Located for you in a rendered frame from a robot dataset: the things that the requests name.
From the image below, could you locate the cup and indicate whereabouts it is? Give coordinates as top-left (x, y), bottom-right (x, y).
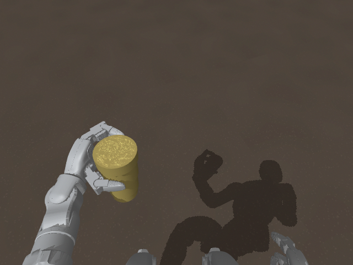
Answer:
top-left (93, 135), bottom-right (139, 203)

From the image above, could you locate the left robot arm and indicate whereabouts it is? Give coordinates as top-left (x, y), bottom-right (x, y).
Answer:
top-left (22, 173), bottom-right (87, 265)

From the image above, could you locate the left robot hand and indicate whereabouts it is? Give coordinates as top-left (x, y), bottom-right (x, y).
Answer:
top-left (64, 121), bottom-right (126, 195)

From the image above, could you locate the right robot hand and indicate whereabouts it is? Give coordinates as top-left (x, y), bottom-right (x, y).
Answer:
top-left (270, 232), bottom-right (309, 265)

